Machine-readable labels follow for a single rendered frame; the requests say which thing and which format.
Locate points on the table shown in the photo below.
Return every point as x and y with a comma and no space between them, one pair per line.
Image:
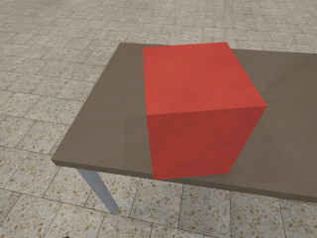
110,132

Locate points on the carton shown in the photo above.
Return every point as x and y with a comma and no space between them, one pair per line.
201,109

